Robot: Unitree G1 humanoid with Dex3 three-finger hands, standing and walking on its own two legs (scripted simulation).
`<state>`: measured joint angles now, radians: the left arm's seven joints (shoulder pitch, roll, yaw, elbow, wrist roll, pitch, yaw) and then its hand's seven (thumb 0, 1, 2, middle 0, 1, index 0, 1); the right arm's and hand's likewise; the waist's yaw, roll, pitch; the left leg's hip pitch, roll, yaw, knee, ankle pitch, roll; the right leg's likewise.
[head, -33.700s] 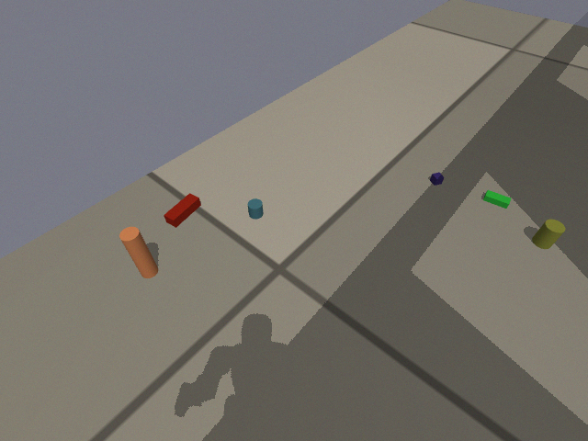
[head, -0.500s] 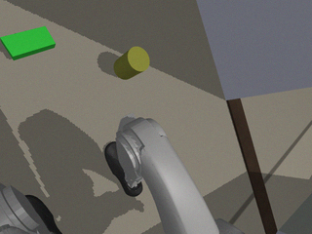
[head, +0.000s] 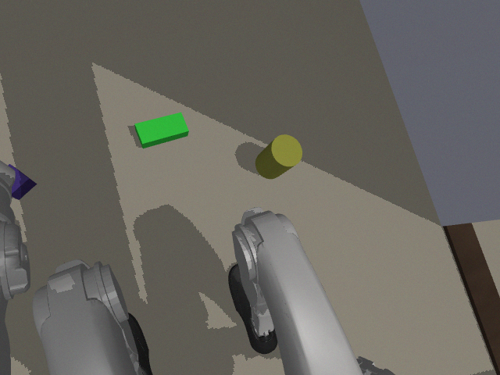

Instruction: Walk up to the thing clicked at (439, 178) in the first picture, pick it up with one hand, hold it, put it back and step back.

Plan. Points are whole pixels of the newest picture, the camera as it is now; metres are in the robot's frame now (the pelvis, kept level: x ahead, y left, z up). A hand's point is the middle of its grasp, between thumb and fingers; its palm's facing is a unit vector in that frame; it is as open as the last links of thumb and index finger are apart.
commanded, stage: withdraw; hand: left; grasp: from above
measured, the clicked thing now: (14, 182) +0.49 +0.32 -0.32
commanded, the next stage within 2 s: home in 0.36 s
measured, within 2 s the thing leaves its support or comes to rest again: neither
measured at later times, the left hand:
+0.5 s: hand out of the picture +0.47 +0.30 -0.19, palm faces -0.51 -0.08 -0.86, open 13.9 cm
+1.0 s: hand out of the picture +0.35 +0.30 -0.03, palm faces -0.35 -0.54 -0.76, open 8.9 cm
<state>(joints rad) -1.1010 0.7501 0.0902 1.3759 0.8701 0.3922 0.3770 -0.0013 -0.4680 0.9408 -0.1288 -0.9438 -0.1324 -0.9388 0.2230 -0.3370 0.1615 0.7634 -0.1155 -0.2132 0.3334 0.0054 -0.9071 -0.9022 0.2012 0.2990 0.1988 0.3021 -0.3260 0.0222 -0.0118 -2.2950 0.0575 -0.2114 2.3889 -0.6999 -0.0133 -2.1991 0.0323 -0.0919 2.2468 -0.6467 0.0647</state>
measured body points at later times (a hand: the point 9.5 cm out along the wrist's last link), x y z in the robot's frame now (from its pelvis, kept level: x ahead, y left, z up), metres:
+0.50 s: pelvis -0.01 +0.00 -0.02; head +0.25 +0.09 +0.34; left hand +0.49 +0.31 -0.14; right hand +0.04 -0.28 -0.10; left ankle +0.07 +0.13 -0.31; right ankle +0.11 -0.13 -0.31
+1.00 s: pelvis +0.00 +0.00 +0.09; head +0.18 +0.07 +0.49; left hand +0.36 +0.33 +0.02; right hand +0.17 -0.25 -0.03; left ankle +0.07 +0.13 -0.31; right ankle +0.11 -0.13 -0.31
